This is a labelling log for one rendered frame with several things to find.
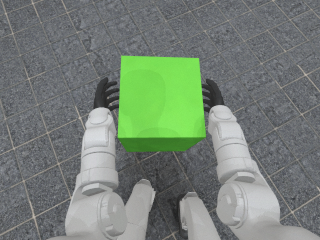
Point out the robot right upper arm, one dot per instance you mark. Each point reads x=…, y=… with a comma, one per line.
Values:
x=252, y=212

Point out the robot left shin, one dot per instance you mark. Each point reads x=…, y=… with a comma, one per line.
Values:
x=143, y=181

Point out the left robot forearm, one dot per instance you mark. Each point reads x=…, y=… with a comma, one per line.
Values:
x=98, y=167

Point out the carton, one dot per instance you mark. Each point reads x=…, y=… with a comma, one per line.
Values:
x=160, y=104

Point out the robot right thigh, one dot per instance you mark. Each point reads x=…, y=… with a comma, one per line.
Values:
x=199, y=223

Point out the robot right hand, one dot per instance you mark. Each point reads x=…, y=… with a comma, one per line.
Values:
x=214, y=95

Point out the robot left hand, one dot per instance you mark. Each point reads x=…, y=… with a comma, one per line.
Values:
x=101, y=95

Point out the robot left upper arm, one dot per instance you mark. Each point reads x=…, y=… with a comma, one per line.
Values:
x=98, y=217

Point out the right robot forearm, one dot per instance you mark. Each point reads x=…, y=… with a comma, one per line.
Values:
x=231, y=149

